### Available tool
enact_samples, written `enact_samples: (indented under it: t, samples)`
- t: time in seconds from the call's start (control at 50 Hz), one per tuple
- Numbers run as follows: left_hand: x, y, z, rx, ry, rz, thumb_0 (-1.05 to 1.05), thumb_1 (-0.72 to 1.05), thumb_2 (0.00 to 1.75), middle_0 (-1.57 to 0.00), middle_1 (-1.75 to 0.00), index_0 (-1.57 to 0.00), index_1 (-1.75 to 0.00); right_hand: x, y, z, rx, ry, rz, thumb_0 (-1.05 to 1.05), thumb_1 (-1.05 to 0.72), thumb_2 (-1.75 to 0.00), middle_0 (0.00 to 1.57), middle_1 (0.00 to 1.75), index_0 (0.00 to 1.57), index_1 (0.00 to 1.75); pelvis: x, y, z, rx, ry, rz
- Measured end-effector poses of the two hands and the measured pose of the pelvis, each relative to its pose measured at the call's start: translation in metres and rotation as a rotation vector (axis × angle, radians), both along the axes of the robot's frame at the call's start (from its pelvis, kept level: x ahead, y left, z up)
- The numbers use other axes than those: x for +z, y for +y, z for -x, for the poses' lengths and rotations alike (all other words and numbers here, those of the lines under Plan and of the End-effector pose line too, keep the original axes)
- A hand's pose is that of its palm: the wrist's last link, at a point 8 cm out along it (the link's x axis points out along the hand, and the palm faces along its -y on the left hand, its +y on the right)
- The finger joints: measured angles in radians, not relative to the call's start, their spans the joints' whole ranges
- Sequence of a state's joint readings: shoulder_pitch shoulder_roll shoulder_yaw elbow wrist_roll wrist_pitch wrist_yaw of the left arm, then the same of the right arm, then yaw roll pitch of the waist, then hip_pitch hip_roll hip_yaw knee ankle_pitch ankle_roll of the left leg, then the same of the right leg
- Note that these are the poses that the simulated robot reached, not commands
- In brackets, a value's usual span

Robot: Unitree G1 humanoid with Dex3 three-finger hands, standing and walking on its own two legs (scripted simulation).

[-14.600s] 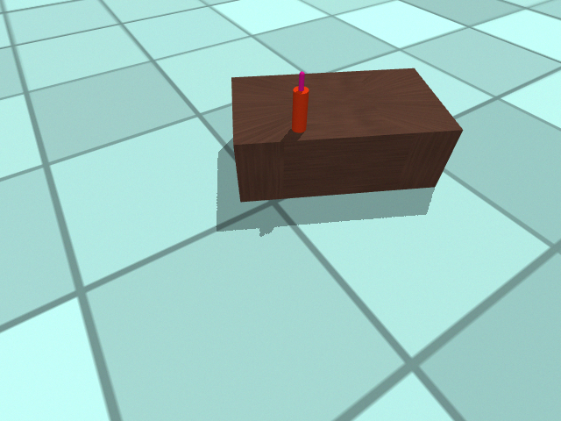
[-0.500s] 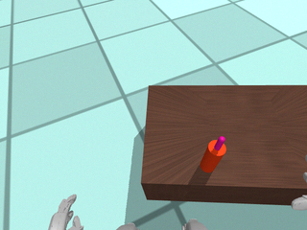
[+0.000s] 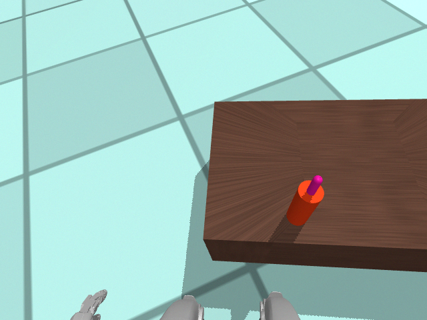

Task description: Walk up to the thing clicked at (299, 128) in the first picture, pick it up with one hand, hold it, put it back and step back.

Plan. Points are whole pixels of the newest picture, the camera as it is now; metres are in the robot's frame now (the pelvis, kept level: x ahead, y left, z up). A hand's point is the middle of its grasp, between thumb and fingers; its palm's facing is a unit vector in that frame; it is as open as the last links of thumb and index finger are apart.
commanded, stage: go down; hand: right
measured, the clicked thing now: (306, 199) +0.43 -0.19 -0.23
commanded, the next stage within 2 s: approach in 0.12 s
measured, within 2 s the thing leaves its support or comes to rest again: neither
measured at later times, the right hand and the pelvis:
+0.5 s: hand out of the picture +0.36 -0.37 -0.03, palm faces +0.13 +0.99 -0.07, open 17.7 cm; pelvis -0.01 -0.01 -0.04, yaw +1 degrees
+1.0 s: hand (334, 213) +0.41 -0.27 -0.26, palm faces +0.03 +1.00 +0.02, open 17.7 cm; pelvis -0.07 +0.00 -0.27, yaw +6 degrees
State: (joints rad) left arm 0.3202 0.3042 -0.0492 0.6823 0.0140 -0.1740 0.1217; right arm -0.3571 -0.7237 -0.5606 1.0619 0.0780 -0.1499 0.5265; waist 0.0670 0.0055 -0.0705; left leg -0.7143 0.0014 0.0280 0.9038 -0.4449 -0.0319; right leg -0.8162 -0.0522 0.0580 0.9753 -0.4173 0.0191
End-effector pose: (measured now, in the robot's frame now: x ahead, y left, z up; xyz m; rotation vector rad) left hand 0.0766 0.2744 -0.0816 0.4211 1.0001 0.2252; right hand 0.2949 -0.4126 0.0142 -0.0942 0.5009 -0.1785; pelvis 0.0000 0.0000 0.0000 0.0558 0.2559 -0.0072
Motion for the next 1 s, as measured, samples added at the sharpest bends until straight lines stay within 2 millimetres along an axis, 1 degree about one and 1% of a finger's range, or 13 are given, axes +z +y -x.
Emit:
enact_samples:
  t: [0.14, 0.32, 0.38, 0.46, 0.52, 0.6, 0.68, 0.76, 0.82, 0.9, 0.96, 1.0]
  samples:
    - [-0.002, 0.001, 0.005, -0.003, 0.033, -0.006, 0.01, 0.91, 0.90, -0.20, -0.30, -0.20, -0.29, 0.000, -0.004, -0.011, 0.006, -0.034, -0.003, -0.01, 0.60, -0.05, 0.04, 0.05, 0.04, 0.06, -0.003, 0.000, 0.001, 0.002, 0.015, -0.002]
    - [-0.003, 0.000, 0.006, -0.010, 0.058, -0.009, 0.01, 0.91, 0.91, -0.20, -0.30, -0.20, -0.29, 0.001, -0.011, -0.021, 0.002, -0.073, -0.013, -0.02, 0.59, -0.06, 0.03, 0.06, 0.04, 0.06, -0.005, -0.002, -0.001, 0.004, 0.032, -0.007]
    - [-0.008, -0.001, 0.005, -0.021, 0.061, -0.011, 0.01, 0.90, 0.91, -0.20, -0.30, -0.20, -0.30, -0.005, -0.014, -0.024, 0.002, -0.096, -0.019, -0.01, 0.59, -0.07, 0.03, 0.06, 0.03, 0.06, -0.011, -0.003, 0.000, 0.006, 0.055, -0.007]
    - [-0.024, 0.000, 0.003, -0.052, 0.068, -0.018, 0.01, 0.89, 0.91, -0.20, -0.30, -0.20, -0.30, -0.025, -0.011, -0.032, 0.022, -0.173, -0.024, -0.01, 0.60, -0.08, 0.02, 0.06, 0.03, 0.07, -0.030, -0.005, 0.004, 0.014, 0.106, -0.009]
    - [-0.045, 0.001, -0.001, -0.077, 0.067, -0.024, 0.01, 0.89, 0.91, -0.20, -0.30, -0.20, -0.30, -0.047, -0.003, -0.039, 0.048, -0.270, -0.035, -0.01, 0.60, -0.08, 0.02, 0.06, 0.03, 0.07, -0.053, -0.006, 0.009, 0.022, 0.155, -0.012]
    - [-0.082, -0.001, -0.008, -0.101, 0.048, -0.028, 0.01, 0.89, 0.91, -0.20, -0.30, -0.19, -0.30, -0.089, 0.011, -0.048, 0.076, -0.401, -0.057, -0.01, 0.60, -0.07, 0.02, 0.06, 0.03, 0.06, -0.092, -0.006, 0.017, 0.035, 0.220, -0.019]
    - [-0.128, -0.006, -0.013, -0.125, 0.032, -0.030, 0.01, 0.90, 0.91, -0.19, -0.30, -0.19, -0.29, -0.136, 0.024, -0.059, 0.088, -0.503, -0.086, -0.01, 0.60, -0.05, 0.03, 0.05, 0.04, 0.06, -0.137, -0.005, 0.028, 0.046, 0.270, -0.031]
    - [-0.177, -0.011, -0.011, -0.145, 0.039, -0.026, 0.01, 0.90, 0.91, -0.19, -0.30, -0.19, -0.29, -0.180, 0.036, -0.072, 0.095, -0.568, -0.105, -0.02, 0.61, -0.03, 0.04, 0.05, 0.05, 0.05, -0.183, -0.003, 0.042, 0.053, 0.303, -0.044]
    - [-0.213, -0.014, -0.002, -0.144, 0.062, -0.011, 0.01, 0.91, 0.90, -0.19, -0.30, -0.19, -0.29, -0.210, 0.047, -0.083, 0.107, -0.576, -0.119, -0.02, 0.61, -0.02, 0.05, 0.04, 0.05, 0.04, -0.213, -0.002, 0.051, 0.059, 0.317, -0.050]
    - [-0.256, -0.016, 0.019, -0.120, 0.114, 0.022, 0.01, 0.91, 0.90, -0.19, -0.30, -0.20, -0.29, -0.245, 0.064, -0.091, 0.131, -0.534, -0.119, -0.02, 0.60, -0.02, 0.06, 0.04, 0.05, 0.04, -0.245, -0.002, 0.063, 0.069, 0.327, -0.053]
    - [-0.280, -0.016, 0.038, -0.086, 0.155, 0.051, 0.01, 0.91, 0.90, -0.19, -0.30, -0.20, -0.29, -0.266, 0.078, -0.092, 0.141, -0.498, -0.114, -0.02, 0.60, -0.01, 0.06, 0.04, 0.05, 0.04, -0.263, -0.002, 0.070, 0.077, 0.330, -0.052]
    - [-0.292, -0.016, 0.051, -0.059, 0.179, 0.069, 0.01, 0.90, 0.90, -0.19, -0.30, -0.20, -0.29, -0.274, 0.087, -0.091, 0.142, -0.488, -0.107, -0.02, 0.60, -0.01, 0.06, 0.04, 0.05, 0.04, -0.272, -0.001, 0.074, 0.081, 0.328, -0.050]
